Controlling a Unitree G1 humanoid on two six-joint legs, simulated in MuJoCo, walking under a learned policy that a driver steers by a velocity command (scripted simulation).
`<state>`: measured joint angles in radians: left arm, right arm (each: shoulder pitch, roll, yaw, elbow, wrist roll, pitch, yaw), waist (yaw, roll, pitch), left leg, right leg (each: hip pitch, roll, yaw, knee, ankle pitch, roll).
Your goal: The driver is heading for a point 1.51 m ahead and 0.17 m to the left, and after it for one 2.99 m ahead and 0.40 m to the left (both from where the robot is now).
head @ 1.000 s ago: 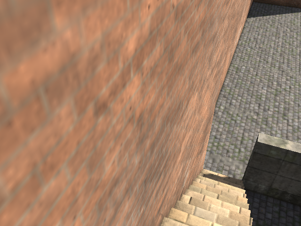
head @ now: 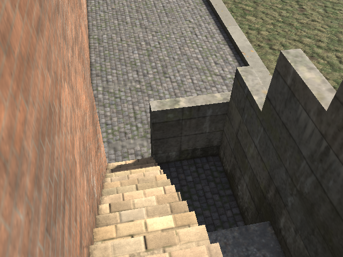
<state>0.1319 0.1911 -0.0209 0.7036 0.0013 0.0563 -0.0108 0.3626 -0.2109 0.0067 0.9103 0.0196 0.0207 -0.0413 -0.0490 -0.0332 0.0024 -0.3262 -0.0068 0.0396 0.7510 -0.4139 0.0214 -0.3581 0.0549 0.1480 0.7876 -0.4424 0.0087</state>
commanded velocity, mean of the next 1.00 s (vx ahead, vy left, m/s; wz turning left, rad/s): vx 0.29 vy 0.00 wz -0.04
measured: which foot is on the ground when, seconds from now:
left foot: down 0.00-1.00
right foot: down 0.00-0.86, up 0.88-1.00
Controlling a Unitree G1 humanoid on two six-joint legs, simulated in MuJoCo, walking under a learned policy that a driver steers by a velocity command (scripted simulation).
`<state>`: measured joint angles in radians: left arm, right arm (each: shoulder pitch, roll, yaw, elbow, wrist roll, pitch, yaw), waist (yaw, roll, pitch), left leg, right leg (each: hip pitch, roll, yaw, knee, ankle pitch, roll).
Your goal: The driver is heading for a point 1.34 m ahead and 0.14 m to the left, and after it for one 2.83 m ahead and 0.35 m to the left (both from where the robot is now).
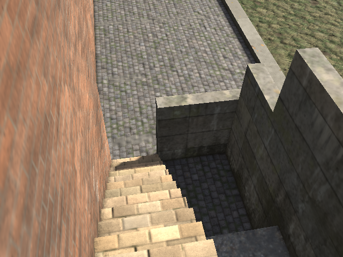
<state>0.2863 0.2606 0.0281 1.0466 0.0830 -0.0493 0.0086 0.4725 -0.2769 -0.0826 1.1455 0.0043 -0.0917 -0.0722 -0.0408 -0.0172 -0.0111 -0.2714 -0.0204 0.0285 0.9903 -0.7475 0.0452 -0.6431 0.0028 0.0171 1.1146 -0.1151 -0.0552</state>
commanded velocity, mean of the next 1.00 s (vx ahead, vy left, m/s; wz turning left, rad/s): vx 0.50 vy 0.00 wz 0.00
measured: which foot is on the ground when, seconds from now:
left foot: down 0.00-0.12, up 0.14-0.42, down 0.44-0.86, up 0.88-1.00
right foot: up 0.00-0.14, down 0.16-0.44, up 0.46-0.84, down 0.86-1.00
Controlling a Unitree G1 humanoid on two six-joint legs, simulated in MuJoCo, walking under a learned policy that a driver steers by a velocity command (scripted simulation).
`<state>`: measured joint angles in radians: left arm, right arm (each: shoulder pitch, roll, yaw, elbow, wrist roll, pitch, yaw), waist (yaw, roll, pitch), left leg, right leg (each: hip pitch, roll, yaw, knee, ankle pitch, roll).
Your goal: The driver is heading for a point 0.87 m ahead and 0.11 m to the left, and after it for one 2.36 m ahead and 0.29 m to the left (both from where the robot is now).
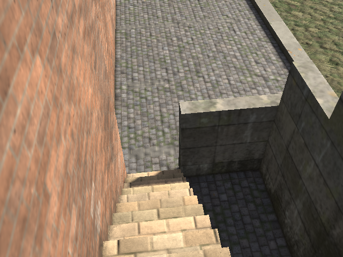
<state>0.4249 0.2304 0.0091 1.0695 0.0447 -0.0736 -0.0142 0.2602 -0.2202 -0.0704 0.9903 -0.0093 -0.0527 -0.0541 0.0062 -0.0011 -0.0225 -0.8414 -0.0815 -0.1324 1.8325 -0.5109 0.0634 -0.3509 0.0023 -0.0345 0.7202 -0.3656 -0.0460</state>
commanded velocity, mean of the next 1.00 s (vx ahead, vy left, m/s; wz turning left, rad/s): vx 0.50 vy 0.00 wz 0.00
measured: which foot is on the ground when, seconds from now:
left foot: up 0.00-0.32, down 0.34-0.90, up 0.92-1.00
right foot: down 0.00-0.36, up 0.38-0.86, down 0.88-1.00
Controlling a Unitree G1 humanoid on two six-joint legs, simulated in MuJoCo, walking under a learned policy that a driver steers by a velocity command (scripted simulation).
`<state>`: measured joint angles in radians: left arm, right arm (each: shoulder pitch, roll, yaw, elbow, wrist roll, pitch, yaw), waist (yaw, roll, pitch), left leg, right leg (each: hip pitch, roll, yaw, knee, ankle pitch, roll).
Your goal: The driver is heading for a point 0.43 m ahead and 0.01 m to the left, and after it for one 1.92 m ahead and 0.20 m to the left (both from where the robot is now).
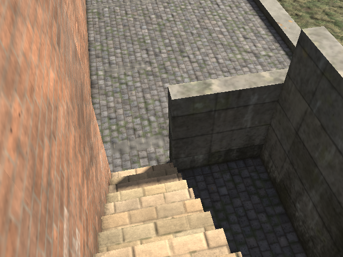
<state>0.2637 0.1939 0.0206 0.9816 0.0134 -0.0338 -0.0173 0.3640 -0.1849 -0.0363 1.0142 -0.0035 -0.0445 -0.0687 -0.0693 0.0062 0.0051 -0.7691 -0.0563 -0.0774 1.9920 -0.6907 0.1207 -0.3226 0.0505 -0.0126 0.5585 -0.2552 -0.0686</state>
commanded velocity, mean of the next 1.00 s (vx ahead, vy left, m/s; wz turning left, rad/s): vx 0.50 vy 0.00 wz -0.14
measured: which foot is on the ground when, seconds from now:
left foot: up 0.00-0.34, down 0.36-0.90, up 0.92-1.00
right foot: down 0.00-0.36, up 0.38-0.92, down 0.94-1.00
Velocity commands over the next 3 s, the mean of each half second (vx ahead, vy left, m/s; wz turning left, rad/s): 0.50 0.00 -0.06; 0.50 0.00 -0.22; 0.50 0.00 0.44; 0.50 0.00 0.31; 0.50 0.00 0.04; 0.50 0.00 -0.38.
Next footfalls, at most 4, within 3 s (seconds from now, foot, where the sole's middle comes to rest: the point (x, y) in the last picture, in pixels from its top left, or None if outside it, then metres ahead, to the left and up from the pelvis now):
0.36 left None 0.25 0.16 -0.98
0.94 right None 0.49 -0.04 -1.20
1.40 left None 0.70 0.14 -1.41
1.94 right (177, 232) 0.96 -0.05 -1.63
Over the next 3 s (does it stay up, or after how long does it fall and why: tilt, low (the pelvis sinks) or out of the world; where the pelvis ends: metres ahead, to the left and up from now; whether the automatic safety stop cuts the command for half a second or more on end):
stays up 1.29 0.16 -1.26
